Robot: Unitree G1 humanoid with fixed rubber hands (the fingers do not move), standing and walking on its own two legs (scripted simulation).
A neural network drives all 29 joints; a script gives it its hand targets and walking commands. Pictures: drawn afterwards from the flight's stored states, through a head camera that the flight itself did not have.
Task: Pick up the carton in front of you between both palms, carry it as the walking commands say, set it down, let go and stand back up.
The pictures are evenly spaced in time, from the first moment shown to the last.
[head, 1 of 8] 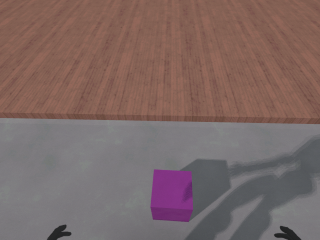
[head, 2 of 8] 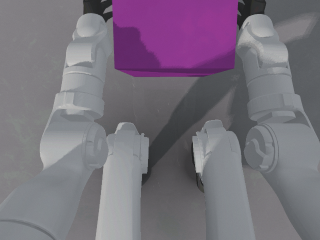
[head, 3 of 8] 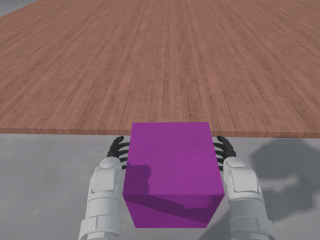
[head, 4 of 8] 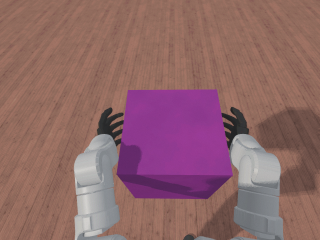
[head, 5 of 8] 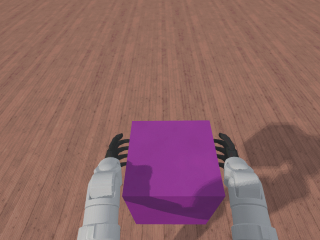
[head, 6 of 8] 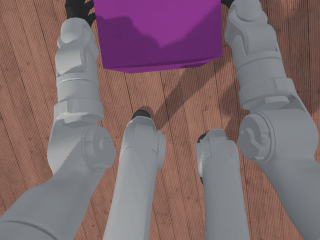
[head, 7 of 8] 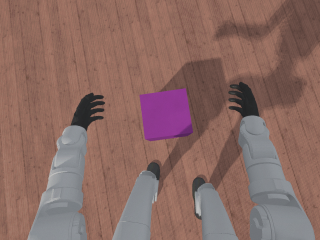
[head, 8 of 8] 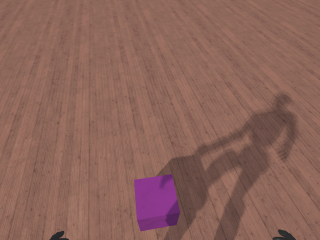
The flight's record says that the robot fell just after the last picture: no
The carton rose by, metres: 0.82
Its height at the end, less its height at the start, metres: +0.07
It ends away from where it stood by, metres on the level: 2.42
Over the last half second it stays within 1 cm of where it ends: yes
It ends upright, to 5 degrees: yes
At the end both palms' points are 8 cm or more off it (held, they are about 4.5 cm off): yes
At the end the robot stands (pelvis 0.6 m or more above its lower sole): yes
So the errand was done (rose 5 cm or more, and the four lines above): yes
